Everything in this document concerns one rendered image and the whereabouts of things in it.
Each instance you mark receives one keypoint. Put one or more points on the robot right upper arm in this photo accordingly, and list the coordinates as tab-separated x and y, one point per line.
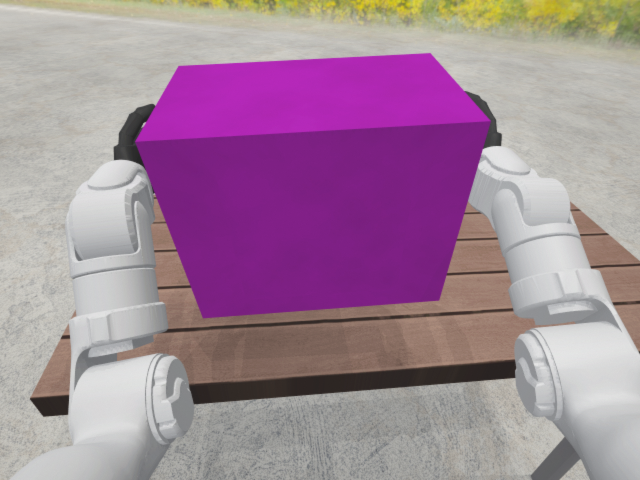
585	378

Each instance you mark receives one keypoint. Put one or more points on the left robot forearm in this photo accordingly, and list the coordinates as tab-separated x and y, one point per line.
112	260

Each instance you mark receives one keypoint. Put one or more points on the right robot hand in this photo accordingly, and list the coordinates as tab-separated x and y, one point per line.
493	137

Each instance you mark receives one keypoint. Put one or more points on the left robot hand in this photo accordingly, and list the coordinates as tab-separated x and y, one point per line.
126	148

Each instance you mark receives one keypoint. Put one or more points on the table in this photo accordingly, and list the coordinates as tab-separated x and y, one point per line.
468	335

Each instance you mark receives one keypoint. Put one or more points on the right robot forearm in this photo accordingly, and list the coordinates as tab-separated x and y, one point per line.
552	281

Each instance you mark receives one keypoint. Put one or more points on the carton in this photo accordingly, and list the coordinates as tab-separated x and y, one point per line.
313	184

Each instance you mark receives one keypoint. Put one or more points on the robot left upper arm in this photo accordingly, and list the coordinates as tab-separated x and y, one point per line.
124	416

